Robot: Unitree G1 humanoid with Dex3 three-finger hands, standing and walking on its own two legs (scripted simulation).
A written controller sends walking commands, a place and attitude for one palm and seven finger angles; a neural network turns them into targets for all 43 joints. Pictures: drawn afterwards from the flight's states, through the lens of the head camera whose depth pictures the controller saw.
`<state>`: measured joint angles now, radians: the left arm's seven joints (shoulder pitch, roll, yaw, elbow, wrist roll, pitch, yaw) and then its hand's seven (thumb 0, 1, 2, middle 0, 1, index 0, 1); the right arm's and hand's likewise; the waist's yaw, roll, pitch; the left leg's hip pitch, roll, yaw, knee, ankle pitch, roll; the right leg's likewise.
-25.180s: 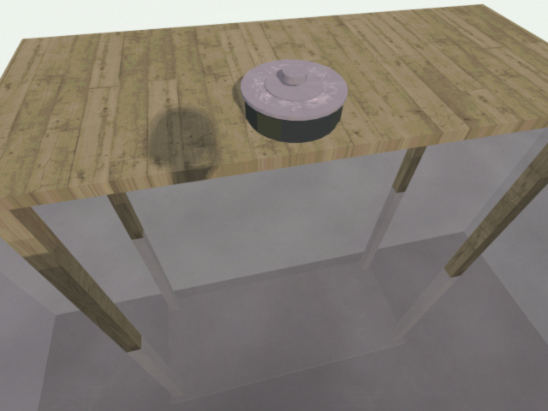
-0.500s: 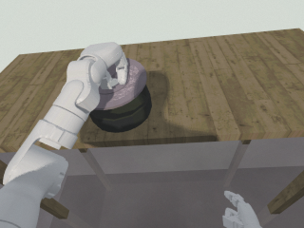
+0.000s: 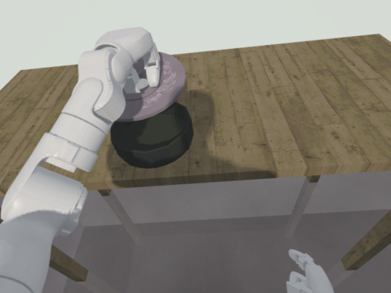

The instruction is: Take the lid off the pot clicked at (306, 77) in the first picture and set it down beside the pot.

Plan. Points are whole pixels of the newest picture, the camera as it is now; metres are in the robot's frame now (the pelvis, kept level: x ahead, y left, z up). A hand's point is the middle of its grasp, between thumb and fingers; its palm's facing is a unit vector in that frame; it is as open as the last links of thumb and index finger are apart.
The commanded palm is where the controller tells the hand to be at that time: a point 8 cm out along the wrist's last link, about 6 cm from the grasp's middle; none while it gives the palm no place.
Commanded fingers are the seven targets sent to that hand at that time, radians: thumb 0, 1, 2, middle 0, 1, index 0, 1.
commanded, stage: lift the lid straight up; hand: left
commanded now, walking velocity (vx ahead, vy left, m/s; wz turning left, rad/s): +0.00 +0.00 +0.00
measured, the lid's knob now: (133, 73) +0.47 +0.13 +0.25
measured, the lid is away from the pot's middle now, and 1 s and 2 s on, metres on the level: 0.01 0.03 0.17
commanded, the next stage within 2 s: move the lid sideways beside the pot in 0.76 s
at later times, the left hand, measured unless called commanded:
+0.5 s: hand (124, 53) +0.44 +0.12 +0.30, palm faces -0.04 -0.05 -1.00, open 3.8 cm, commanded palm +0.41 +0.13 +0.38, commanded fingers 0.00 0.55 1.16 -0.83 -0.84 -1.29 -1.04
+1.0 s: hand (117, 46) +0.44 +0.13 +0.32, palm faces -0.01 -0.06 -1.00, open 3.8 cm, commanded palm +0.40 +0.15 +0.38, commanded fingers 0.00 0.55 1.16 -0.83 -0.84 -1.29 -1.04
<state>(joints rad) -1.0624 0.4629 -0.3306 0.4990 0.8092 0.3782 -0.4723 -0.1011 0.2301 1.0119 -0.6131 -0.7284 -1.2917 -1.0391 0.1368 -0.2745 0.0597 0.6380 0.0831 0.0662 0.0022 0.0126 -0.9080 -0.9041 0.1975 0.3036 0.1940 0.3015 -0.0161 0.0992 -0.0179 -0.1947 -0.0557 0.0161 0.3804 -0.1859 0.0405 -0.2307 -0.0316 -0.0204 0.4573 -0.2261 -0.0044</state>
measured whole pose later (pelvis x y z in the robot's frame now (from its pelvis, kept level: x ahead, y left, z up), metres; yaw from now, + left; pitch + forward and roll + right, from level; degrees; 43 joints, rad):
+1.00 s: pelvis +0.00 +0.01 +0.00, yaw +0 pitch +1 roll +1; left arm -1.19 0.50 -0.31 0.50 0.84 0.43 -0.55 -0.10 0.23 1.02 -0.62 -0.72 -1.29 -1.04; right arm 0.13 -0.28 0.06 0.64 0.08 0.05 0.00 0.01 -0.91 -0.90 0.20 0.30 0.19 0.30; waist 0.00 0.09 -0.03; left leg -0.20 -0.07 0.02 0.37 -0.18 0.05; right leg -0.23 -0.04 -0.02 0.45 -0.22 0.01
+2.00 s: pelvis +0.00 +0.01 +0.00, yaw +1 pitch +2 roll +0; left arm -1.16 0.74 -0.20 0.63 0.90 0.33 -0.62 -0.10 0.23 1.02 -0.61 -0.72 -1.29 -1.04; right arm 0.18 -0.30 0.05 0.62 0.11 0.09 -0.02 0.01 -0.91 -0.90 0.20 0.30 0.19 0.30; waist -0.02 0.08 0.00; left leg -0.24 -0.06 0.00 0.40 -0.19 0.05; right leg -0.25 -0.03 -0.04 0.43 -0.21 0.00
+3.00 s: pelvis +0.01 +0.01 +0.00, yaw +1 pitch +3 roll -1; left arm -1.10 0.90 -0.06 0.66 0.94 0.22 -0.63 -0.11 0.24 1.02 -0.61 -0.72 -1.29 -1.04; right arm 0.20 -0.31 0.05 0.62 0.11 0.14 -0.04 0.01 -0.91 -0.90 0.20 0.30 0.19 0.30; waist -0.02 0.08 0.01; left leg -0.25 -0.05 -0.01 0.40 -0.19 0.05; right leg -0.23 -0.02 -0.05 0.38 -0.19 0.01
